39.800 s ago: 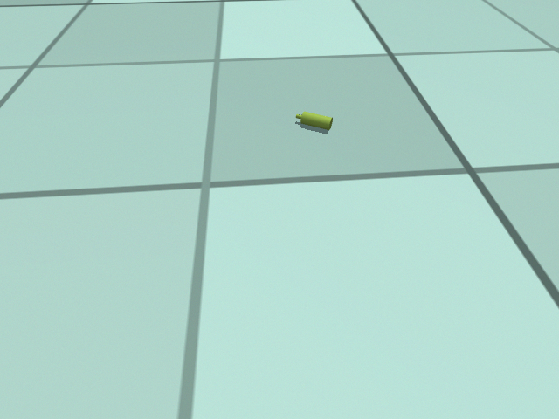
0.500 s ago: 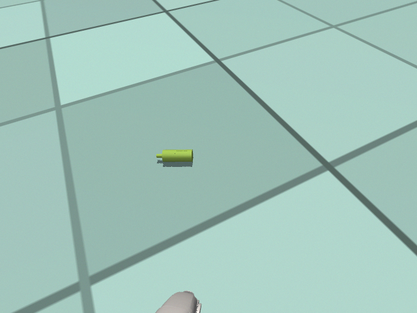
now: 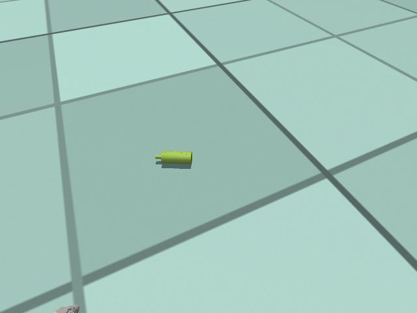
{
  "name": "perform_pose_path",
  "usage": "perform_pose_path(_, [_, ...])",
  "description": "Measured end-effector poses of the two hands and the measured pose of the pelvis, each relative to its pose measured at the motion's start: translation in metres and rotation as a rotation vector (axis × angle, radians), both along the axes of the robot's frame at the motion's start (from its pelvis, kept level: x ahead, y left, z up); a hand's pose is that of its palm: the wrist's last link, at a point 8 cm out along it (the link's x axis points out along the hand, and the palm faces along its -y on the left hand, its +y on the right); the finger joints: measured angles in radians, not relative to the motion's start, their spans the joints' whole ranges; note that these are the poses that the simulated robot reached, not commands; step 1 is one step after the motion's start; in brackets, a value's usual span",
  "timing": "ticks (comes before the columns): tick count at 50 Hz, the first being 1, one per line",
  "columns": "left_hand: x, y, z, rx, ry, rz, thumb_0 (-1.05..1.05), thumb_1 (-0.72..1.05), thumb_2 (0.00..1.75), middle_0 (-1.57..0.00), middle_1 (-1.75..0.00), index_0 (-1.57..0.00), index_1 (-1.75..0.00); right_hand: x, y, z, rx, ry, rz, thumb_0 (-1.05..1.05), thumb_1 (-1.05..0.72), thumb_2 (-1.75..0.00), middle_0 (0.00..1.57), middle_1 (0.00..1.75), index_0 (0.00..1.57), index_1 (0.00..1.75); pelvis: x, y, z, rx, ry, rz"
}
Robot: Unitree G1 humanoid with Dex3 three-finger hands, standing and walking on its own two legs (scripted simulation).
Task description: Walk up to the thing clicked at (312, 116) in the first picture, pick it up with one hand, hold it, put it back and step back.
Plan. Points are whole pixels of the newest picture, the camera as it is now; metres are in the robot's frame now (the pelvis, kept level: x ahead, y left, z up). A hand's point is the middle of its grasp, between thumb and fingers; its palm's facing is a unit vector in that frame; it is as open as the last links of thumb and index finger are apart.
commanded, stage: step back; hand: left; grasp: from above
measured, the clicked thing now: (173, 157) +1.09 +0.25 -0.72
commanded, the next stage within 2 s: stand in 0.46 s
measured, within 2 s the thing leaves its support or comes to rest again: neither
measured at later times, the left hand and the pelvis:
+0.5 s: hand out of the picture +0.13 +0.28 -0.14, palm faces +0.05 -0.94 -0.34, open 7.4 cm; pelvis +0.03 +0.02 +0.02, yaw +1 degrees
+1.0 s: hand out of the picture +0.08 +0.26 -0.13, palm faces +0.00 -0.94 -0.34, open 7.4 cm; pelvis +0.02 +0.01 +0.02, yaw +1 degrees
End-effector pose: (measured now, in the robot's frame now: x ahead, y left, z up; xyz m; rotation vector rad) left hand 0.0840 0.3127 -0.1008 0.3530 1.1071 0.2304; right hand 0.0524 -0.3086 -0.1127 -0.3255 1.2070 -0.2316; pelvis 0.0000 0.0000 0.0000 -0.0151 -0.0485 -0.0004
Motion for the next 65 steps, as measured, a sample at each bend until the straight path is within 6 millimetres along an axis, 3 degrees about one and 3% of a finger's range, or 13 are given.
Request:
perform_pose_path(5, [0.009,-0.008,0.002,-0.022,-0.014,0.016,0.00,0.90,0.89,-0.20,-0.30,-0.20,-0.30,0.018,0.003,-0.002,0.006,0.012,0.032,0.01,-0.91,-0.90,0.20,0.30,0.20,0.30,0.009,0.003,0.003,0.012,0.008,0.016])
perform_pose_path(12, [0.022,0.001,-0.005,-0.053,0.019,0.044,0.00,0.90,0.89,-0.20,-0.30,-0.20,-0.30,0.033,0.021,0.000,0.011,0.030,0.046,0.01,-0.91,-0.90,0.20,0.30,0.20,0.30,0.022,0.015,0.005,0.019,0.012,0.017])
perform_pose_path(19, [0.032,0.009,-0.003,-0.053,0.034,0.056,0.00,0.90,0.89,-0.20,-0.30,-0.20,-0.30,0.062,0.037,0.008,0.028,0.002,0.055,0.01,-0.91,-0.90,0.20,0.30,0.20,0.30,0.030,0.017,0.012,0.010,0.015,0.020])
perform_pose_path(26, [0.033,0.012,0.001,-0.050,0.047,0.059,0.00,0.90,0.89,-0.20,-0.30,-0.20,-0.30,0.090,0.043,0.016,0.035,-0.052,0.076,0.01,-0.91,-0.90,0.21,0.30,0.20,0.30,0.033,0.019,0.017,0.010,0.008,0.019])
perform_pose_path(31, [0.027,0.007,0.003,-0.059,0.071,0.052,0.00,0.90,0.89,-0.20,-0.30,-0.20,-0.30,0.099,0.043,0.023,0.036,-0.082,0.086,0.01,-0.91,-0.90,0.21,0.30,0.20,0.30,0.033,0.019,0.021,0.013,0.002,0.017])
perform_pose_path(38, [0.014,0.000,0.003,-0.064,0.096,0.048,0.00,0.90,0.89,-0.20,-0.30,-0.20,-0.30,0.092,0.036,0.024,0.035,-0.074,0.081,0.01,-0.91,-0.90,0.20,0.30,0.20,0.30,0.028,0.015,0.023,0.016,-0.003,0.017])
perform_pose_path(52, [-0.009,-0.007,0.007,-0.048,0.139,0.049,0.00,0.90,0.89,-0.20,-0.30,-0.20,-0.30,0.045,0.019,0.013,0.045,0.031,0.050,0.01,-0.91,-0.90,0.20,0.30,0.20,0.30,0.019,0.004,0.024,0.019,0.003,0.019])
perform_pose_path(65, [-0.008,-0.016,0.009,-0.042,0.128,0.041,0.00,0.90,0.89,-0.20,-0.30,-0.20,-0.30,0.028,0.009,0.009,0.047,0.057,0.041,0.01,-0.91,-0.90,0.20,0.30,0.20,0.30,0.016,-0.005,0.023,0.017,0.004,0.019])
